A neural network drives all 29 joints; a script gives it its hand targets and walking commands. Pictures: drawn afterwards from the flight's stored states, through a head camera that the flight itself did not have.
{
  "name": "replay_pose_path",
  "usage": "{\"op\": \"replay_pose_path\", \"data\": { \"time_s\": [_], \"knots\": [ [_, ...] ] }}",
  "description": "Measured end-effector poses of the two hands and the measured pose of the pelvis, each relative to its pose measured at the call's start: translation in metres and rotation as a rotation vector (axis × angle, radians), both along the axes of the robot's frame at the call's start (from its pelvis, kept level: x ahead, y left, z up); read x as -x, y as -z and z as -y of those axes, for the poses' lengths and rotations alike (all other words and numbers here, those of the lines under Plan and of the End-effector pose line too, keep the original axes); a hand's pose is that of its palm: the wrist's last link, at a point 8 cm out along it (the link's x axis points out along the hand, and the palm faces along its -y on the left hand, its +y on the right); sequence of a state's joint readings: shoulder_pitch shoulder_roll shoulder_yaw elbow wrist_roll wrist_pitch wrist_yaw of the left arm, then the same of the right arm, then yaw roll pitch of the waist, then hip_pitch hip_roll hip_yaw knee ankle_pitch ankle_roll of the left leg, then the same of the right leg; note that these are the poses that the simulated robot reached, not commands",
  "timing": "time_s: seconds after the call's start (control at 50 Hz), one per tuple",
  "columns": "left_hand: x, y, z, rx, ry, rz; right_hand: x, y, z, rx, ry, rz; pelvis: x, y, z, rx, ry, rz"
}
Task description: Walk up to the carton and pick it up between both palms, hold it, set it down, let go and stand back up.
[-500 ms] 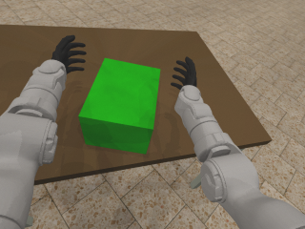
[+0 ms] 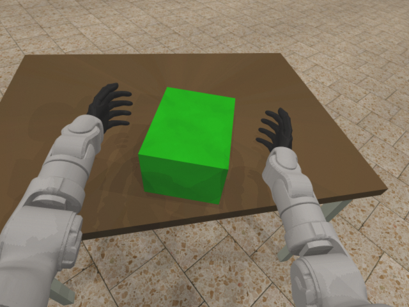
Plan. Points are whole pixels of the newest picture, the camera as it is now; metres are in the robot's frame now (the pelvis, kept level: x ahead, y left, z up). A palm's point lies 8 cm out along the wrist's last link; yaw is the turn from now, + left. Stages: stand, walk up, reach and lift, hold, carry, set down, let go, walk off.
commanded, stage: set down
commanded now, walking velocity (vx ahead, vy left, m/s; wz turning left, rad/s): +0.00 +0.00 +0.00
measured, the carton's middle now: (191, 143) +0.49 -0.02 +0.01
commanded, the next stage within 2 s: none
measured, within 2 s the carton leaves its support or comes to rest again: neither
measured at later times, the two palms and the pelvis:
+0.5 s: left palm (79, 159) +0.38 +0.20 +0.09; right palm (277, 177) +0.32 -0.18 +0.09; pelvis +0.00 -0.01 +0.00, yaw +0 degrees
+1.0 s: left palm (62, 209) +0.29 +0.23 +0.06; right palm (278, 209) +0.26 -0.17 +0.06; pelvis +0.01 -0.01 +0.00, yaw +0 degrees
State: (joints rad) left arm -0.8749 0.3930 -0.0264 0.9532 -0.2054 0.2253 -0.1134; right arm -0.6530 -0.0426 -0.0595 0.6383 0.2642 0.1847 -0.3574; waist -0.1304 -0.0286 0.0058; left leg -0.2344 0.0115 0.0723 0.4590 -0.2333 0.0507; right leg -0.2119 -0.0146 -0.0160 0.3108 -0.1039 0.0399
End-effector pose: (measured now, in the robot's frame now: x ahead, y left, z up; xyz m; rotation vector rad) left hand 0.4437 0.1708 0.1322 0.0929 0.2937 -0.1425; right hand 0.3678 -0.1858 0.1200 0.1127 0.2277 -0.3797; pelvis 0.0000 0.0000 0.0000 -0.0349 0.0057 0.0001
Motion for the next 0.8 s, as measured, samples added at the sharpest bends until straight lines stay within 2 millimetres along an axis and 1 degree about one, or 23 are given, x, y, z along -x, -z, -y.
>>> {"op": "replay_pose_path", "data": {
  "time_s": [0.1,0.2,0.32,0.5,0.64,0.8],
  "knots": [
    [0.015,0.012,-0.004,0.004,0.002,-0.011,0.007,0.007,-0.01,-0.009,-0.013,-0.016,0.003,0.0,0.0,0.002,-0.005,0.024],
    [0.028,0.025,-0.01,0.005,-0.007,-0.015,0.016,0.018,-0.015,-0.018,-0.005,-0.021,0.005,0.001,0.0,0.005,-0.007,0.038],
    [0.043,0.033,-0.019,0.005,-0.021,-0.008,0.028,0.028,-0.014,-0.024,0.012,-0.016,0.005,0.001,0.002,0.007,-0.005,0.054],
    [0.068,0.039,-0.032,0.005,-0.027,-0.013,0.049,0.033,-0.01,-0.029,0.008,-0.015,0.002,0.0,0.005,0.003,0.001,0.087],
    [0.091,0.051,-0.039,0.012,-0.026,-0.03,0.066,0.037,-0.009,-0.029,0.001,-0.032,0.0,0.0,0.009,-0.001,0.006,0.101],
    [0.118,0.064,-0.046,0.017,-0.037,-0.033,0.082,0.047,-0.012,-0.03,-0.007,-0.059,-0.004,-0.001,0.012,-0.003,0.007,0.104]
  ]
}}
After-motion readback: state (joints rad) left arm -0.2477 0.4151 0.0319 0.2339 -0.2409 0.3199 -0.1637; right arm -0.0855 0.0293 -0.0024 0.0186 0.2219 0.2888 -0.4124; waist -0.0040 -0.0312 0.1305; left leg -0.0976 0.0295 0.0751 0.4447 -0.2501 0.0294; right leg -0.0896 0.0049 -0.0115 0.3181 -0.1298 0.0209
